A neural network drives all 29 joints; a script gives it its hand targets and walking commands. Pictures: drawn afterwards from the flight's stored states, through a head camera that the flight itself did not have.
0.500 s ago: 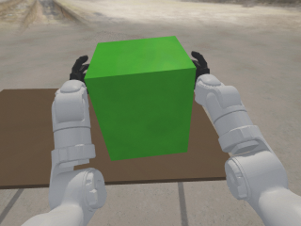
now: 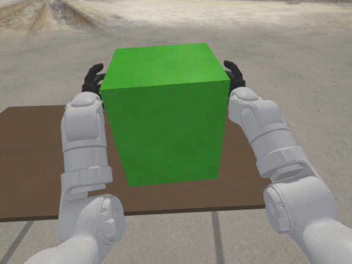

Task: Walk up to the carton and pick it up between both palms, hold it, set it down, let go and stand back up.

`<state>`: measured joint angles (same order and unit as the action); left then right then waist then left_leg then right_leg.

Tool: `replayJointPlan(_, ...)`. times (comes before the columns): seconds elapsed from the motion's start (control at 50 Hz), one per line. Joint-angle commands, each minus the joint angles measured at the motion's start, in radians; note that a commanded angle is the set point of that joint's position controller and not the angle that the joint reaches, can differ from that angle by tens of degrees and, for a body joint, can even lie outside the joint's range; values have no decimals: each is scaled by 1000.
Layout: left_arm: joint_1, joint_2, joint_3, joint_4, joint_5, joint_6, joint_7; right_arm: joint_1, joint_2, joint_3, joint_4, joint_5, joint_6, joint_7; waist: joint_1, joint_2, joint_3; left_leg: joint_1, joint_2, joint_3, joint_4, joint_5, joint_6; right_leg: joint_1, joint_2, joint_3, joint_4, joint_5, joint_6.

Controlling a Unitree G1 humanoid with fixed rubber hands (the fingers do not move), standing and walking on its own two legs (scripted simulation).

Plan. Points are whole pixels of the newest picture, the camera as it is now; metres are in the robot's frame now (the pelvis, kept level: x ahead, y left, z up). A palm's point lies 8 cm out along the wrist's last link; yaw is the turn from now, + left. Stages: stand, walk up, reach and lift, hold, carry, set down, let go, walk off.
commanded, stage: hold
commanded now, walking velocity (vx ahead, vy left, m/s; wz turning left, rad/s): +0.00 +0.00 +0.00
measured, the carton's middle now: (167, 114) +0.39 +0.02 +0.24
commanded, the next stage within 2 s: none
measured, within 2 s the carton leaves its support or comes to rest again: neither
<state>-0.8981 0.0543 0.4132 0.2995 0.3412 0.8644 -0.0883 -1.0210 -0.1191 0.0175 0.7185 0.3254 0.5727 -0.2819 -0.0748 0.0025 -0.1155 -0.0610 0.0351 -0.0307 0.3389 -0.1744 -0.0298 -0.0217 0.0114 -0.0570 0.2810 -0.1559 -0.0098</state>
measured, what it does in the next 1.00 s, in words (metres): stands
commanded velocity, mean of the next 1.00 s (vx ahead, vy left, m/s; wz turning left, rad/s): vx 0.00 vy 0.00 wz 0.00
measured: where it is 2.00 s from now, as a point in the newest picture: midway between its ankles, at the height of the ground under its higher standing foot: outside the picture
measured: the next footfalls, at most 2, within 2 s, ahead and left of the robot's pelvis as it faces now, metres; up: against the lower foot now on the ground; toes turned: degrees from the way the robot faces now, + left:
none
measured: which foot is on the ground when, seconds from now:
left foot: down 0.00-1.00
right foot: down 0.00-1.00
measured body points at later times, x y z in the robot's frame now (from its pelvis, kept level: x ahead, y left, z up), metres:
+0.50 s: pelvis +0.00 +0.00 +0.00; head -0.09 +0.01 +0.44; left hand +0.38 +0.16 +0.30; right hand +0.38 -0.14 +0.29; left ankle +0.01 +0.14 -0.75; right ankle +0.01 -0.11 -0.75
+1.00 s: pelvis +0.00 +0.00 +0.00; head -0.09 +0.01 +0.44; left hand +0.37 +0.16 +0.29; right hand +0.38 -0.14 +0.29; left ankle +0.01 +0.14 -0.75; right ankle +0.01 -0.11 -0.75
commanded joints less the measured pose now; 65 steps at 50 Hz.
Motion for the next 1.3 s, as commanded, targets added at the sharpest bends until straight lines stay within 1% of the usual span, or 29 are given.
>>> replayJointPlan(0.0, -656, -532, -416, -58, -201, -69, -141, -690, 575, 186, -267, 130, -33, 130, -29, 22, -280, -3, -83, 50, -35, 179, -18, 145, 67, 16, -17, 170, 49)
replayJointPlan(0.02, -660, -526, -411, -55, -200, -69, -141, -697, 572, 185, -268, 132, -31, 128, -32, 20, -276, -3, -84, 52, -33, 179, -18, 143, 64, 18, -19, 174, 50)
replayJointPlan(0.06, -649, -530, -425, -85, -202, -66, -145, -672, 568, 182, -267, 135, -29, 126, -41, 51, -282, 2, -83, 49, -28, 200, -24, 159, 63, 17, -12, 195, 48)
replayJointPlan(0.1, -658, -526, -429, -96, -198, -63, -146, -666, 565, 179, -260, 137, -26, 126, -48, 59, -271, 1, -84, 48, -29, 200, -28, 162, 62, 21, -13, 195, 48)
replayJointPlan(0.18, -646, -528, -440, -124, -195, -54, -147, -656, 558, 186, -273, 153, -23, 126, -49, 86, -254, 11, -85, 48, -19, 240, -38, 168, 63, 17, -7, 230, 46)
replayJointPlan(0.26, -639, -522, -429, -134, -186, -50, -144, -669, 570, 206, -297, 158, -23, 130, -30, 63, -240, -8, -82, 50, -25, 215, -31, 164, 65, 13, -6, 200, 48)
replayJointPlan(0.28, -641, -514, -421, -129, -184, -48, -143, -661, 574, 207, -282, 155, -19, 130, -28, 52, -227, -15, -84, 49, -29, 204, -26, 161, 64, 15, -9, 192, 48)
replayJointPlan(0.34, -634, -502, -387, -84, -168, -47, -142, -695, 576, 219, -283, 147, -21, 135, 3, 15, -211, -33, -81, 53, -42, 165, -15, 149, 65, 11, -14, 145, 51)
replayJointPlan(0.36, -642, -503, -393, -88, -170, -51, -141, -688, 582, 220, -277, 145, -23, 137, 2, 11, -212, -29, -81, 54, -44, 170, -16, 143, 65, 9, -15, 149, 51)
replayJointPlan(0.38, -651, -503, -387, -79, -171, -53, -139, -708, 580, 221, -279, 147, -25, 139, 9, 8, -222, -33, -79, 55, -47, 156, -13, 140, 67, 10, -15, 130, 49)
replayJointPlan(0.42, -656, -513, -406, -88, -184, -58, -136, -708, 590, 225, -292, 147, -31, 139, 4, 5, -250, -23, -78, 52, -41, 176, -14, 144, 68, 11, -13, 148, 46)
replayJointPlan(0.46, -644, -506, -380, -52, -171, -58, -137, -706, 584, 219, -272, 142, -30, 139, 12, -16, -232, -29, -80, 53, -44, 164, -8, 141, 68, 12, -17, 139, 50)
replayJointPlan(0.54, -651, -517, -382, -26, -179, -61, -140, -720, 576, 200, -259, 130, -34, 139, 1, -14, -248, -28, -79, 53, -48, 145, -8, 127, 68, 11, -22, 123, 47)
replayJointPlan(0.6, -664, -535, -421, -57, -201, -67, -138, -705, 573, 190, -270, 132, -37, 133, -24, 21, -281, 2, -80, 53, -34, 189, -21, 137, 70, 15, -20, 166, 43)
replayJointPlan(0.62, -651, -541, -417, -50, -200, -64, -139, -711, 572, 193, -279, 136, -37, 132, -24, 25, -279, 2, -82, 50, -29, 201, -24, 146, 70, 12, -16, 178, 43)
replayJointPlan(0.7, -647, -545, -454, -113, -212, -60, -141, -673, 557, 191, -296, 150, -33, 124, -53, 61, -297, 20, -84, 46, -13, 249, -34, 170, 70, 15, -10, 239, 46)
replayJointPlan(0.72, -643, -543, -446, -116, -206, -57, -141, -649, 551, 178, -269, 145, -25, 123, -58, 73, -265, 14, -83, 48, -17, 235, -37, 168, 69, 16, -8, 229, 45)
replayJointPlan(0.78, -653, -538, -445, -129, -197, -53, -147, -649, 547, 172, -255, 141, -22, 128, -62, 87, -246, -2, -80, 48, -27, 209, -39, 164, 66, 15, -10, 193, 43)
replayJointPlan(0.8, -637, -536, -446, -130, -195, -50, -145, -644, 553, 180, -267, 143, -21, 129, -56, 82, -243, -1, -80, 47, -28, 218, -38, 169, 68, 14, -9, 204, 43)
replayJointPlan(0.82, -640, -534, -456, -150, -197, -50, -144, -640, 549, 187, -280, 151, -23, 131, -51, 97, -246, -1, -80, 48, -26, 226, -41, 172, 67, 14, -5, 211, 42)
replayJointPlan(0.9, -639, -530, -446, -152, -195, -46, -138, -671, 564, 220, -308, 168, -22, 132, -32, 70, -250, 2, -82, 44, -18, 245, -36, 174, 70, 11, -2, 223, 46)
replayJointPlan(0.92, -645, -524, -439, -147, -194, -47, -135, -682, 569, 224, -314, 172, -24, 133, -20, 63, -245, -3, -82, 48, -18, 235, -32, 164, 70, 13, -3, 211, 47)
replayJointPlan(0.96, -631, -499, -390, -84, -164, -43, -136, -696, 568, 220, -284, 157, -20, 137, 3, 24, -198, -36, -82, 51, -40, 152, -16, 144, 65, 11, -15, 128, 51)
replayJointPlan(1.0, -634, -495, -374, -56, -161, -47, -137, -707, 578, 216, -274, 141, -23, 142, 13, -3, -196, -48, -79, 55, -55, 117, -5, 129, 61, 15, -24, 97, 50)
replayJointPlan(1.08, -651, -502, -375, -39, -172, -60, -134, -726, 588, 226, -276, 140, -32, 144, 25, -21, -240, -33, -79, 55, -47, 150, -6, 131, 65, 14, -20, 123, 48)
replayJointPlan(1.14, -674, -510, -372, -6, -180, -70, -134, -739, 591, 204, -252, 124, -36, 143, 16, -30, -242, -36, -79, 54, -53, 120, -1, 112, 64, 17, -26, 92, 48)
replayJointPlan(1.2, -664, -525, -392, -8, -197, -73, -137, -736, 590, 195, -268, 124, -41, 137, -1, -20, -279, -20, -81, 53, -44, 149, -5, 127, 66, 18, -24, 131, 47)
replayJointPlan(1.26, -644, -534, -409, -27, -199, -69, -141, -699, 563, 179, -251, 127, -37, 128, -29, 25, -288, 6, -84, 52, -28, 204, -21, 149, 68, 18, -19, 190, 44)
replayJointPlan(1.28, -657, -545, -428, -65, -212, -70, -142, -687, 562, 179, -265, 134, -37, 127, -40, 37, -309, 17, -83, 47, -22, 227, -27, 157, 71, 17, -13, 214, 43)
